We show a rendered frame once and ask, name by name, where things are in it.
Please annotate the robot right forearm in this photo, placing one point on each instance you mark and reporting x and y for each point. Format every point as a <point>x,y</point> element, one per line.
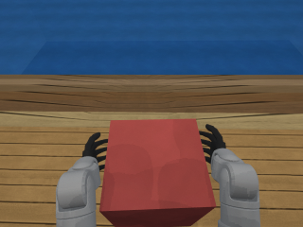
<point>238,189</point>

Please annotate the carton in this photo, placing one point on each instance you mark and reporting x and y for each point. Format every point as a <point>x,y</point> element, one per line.
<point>155,174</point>

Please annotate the robot left forearm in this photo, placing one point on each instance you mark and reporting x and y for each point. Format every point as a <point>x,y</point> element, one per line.
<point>76,202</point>

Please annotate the left robot hand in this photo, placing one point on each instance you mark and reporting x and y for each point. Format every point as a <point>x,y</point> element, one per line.
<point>91,151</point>

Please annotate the right robot hand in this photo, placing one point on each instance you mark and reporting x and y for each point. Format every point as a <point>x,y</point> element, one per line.
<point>215,143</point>

